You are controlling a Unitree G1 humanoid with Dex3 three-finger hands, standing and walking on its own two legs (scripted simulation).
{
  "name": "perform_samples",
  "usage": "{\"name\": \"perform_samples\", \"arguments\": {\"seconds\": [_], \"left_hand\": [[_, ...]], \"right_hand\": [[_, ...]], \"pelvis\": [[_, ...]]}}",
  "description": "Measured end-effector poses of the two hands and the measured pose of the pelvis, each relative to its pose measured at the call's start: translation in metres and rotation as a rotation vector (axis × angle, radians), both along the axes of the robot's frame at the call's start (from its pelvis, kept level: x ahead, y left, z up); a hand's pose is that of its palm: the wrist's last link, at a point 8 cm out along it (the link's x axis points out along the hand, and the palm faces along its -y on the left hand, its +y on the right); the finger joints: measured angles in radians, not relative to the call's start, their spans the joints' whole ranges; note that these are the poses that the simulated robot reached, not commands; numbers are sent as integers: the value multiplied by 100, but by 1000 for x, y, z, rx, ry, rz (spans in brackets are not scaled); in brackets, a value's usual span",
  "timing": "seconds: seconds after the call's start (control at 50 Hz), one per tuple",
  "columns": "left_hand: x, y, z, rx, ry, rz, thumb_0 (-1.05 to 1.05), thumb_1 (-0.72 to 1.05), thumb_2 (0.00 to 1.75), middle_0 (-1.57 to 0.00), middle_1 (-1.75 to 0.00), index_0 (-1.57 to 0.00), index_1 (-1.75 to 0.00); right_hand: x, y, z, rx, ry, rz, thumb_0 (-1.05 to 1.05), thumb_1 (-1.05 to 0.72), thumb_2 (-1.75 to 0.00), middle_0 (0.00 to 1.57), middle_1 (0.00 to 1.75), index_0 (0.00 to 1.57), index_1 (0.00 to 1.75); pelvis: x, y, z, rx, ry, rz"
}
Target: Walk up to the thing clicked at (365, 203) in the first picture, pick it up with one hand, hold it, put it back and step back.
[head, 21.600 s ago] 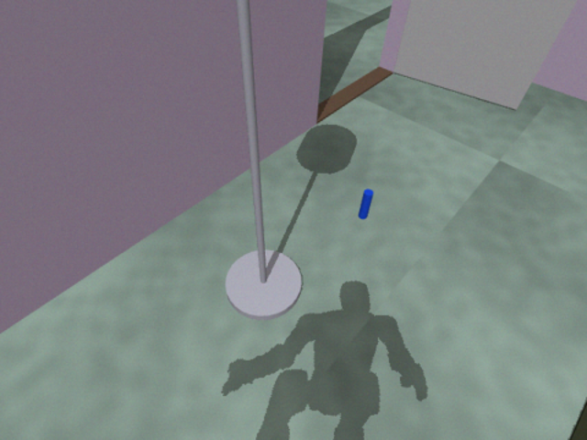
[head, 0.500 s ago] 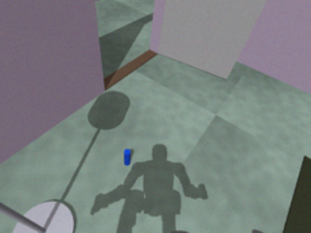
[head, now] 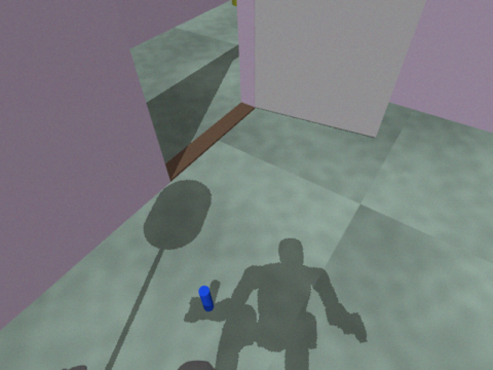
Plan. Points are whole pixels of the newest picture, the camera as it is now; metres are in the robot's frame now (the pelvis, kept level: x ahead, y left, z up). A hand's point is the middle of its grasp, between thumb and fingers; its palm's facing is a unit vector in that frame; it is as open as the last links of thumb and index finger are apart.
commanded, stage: walk up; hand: left
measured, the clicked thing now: (206, 299) +0.50 +0.20 -0.69
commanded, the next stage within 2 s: none
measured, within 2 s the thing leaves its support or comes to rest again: neither
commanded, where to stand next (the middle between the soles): +0.21 +0.01 m, yaw +3 degrees
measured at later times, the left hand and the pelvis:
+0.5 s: hand (106, 366) +0.16 +0.28 -0.16, palm faces +0.00 -0.95 -0.32, open 7.4 cm; pelvis +0.10 +0.01 +0.00, yaw +2 degrees
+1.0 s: hand (122, 346) +0.20 +0.25 -0.15, palm faces +0.02 -0.94 -0.35, open 7.4 cm; pelvis +0.11 -0.01 +0.00, yaw +2 degrees
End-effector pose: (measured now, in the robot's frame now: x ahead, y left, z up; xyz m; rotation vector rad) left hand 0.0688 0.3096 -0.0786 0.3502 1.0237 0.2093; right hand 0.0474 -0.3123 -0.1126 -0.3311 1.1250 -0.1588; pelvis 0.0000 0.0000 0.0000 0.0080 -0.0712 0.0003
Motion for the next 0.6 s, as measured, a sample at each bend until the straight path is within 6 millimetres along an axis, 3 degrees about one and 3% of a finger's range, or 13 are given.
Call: {"name": "perform_samples", "arguments": {"seconds": [0.1,0.2,0.3,0.42,0.5,0.6], "left_hand": [[6,5,-7,-11,51,16,1,90,90,-21,-30,-20,-30],[18,19,-28,-41,90,44,1,90,90,-21,-30,-20,-30],[41,26,-52,-63,148,58,1,90,90,-21,-30,-20,-30],[74,18,-51,-76,157,37,1,91,90,-20,-30,-20,-30],[88,12,-48,-64,144,44,1,91,90,-20,-30,-20,-30],[90,1,-49,-8,152,58,1,91,90,-21,-30,-20,-30]], "right_hand": [[30,-1,10,-15,15,21,1,-91,-90,20,30,21,30],[58,3,20,-71,47,45,1,-90,-90,20,30,21,30],[87,11,26,-128,9,32,1,-90,-90,20,30,21,30],[110,16,39,-134,-25,25,1,-90,-90,20,30,21,30],[125,10,32,-124,-18,33,1,-90,-90,20,30,21,30],[149,-5,3,-74,-37,28,1,-90,-90,20,30,21,30]], "pelvis": [[25,0,2,-27,14,11],[56,9,-4,-44,27,31],[82,21,-11,-16,23,29],[98,18,-2,-31,15,30],[104,10,-4,-22,13,27],[110,-6,-18,-13,12,20]]}}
